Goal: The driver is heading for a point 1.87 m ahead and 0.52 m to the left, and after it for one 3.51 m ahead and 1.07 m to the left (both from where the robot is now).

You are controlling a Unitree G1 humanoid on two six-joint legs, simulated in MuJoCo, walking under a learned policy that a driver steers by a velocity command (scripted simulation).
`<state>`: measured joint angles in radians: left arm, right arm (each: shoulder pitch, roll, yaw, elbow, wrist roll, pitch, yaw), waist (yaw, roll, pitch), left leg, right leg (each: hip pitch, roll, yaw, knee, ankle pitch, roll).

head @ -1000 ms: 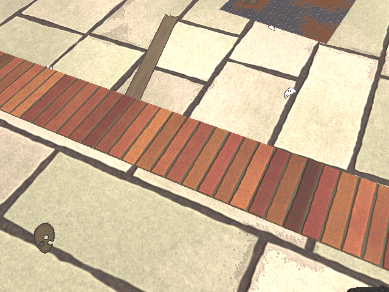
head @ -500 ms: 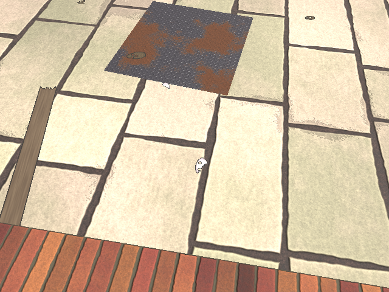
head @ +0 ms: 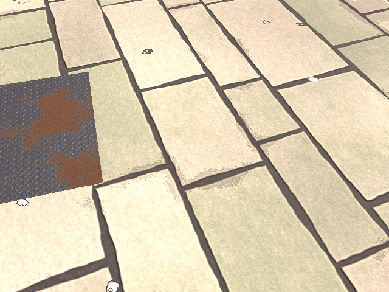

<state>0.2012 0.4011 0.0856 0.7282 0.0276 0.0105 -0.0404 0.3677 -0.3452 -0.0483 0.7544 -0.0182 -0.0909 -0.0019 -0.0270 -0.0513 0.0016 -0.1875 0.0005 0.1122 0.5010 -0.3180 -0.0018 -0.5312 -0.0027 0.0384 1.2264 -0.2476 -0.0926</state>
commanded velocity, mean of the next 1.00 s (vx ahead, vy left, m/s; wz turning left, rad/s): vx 0.22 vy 0.00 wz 0.53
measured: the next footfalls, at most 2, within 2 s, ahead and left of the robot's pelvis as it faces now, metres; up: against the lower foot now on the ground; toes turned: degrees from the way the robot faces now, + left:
right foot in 0.28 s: +0.41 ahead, -0.08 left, -0.14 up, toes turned +0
left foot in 0.64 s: +0.51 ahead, +0.17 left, -0.14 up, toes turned +22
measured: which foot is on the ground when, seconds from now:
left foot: down 0.00-0.28, up 0.30-0.62, down 0.64-1.00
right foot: up 0.00-0.26, down 0.28-0.64, up 0.66-1.00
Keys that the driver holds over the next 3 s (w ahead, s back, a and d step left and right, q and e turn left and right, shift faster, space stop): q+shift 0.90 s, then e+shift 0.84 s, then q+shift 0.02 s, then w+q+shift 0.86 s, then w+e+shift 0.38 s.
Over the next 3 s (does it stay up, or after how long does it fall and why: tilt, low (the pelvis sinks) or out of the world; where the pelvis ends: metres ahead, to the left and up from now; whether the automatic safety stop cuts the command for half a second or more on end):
stays up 1.25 0.35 -0.15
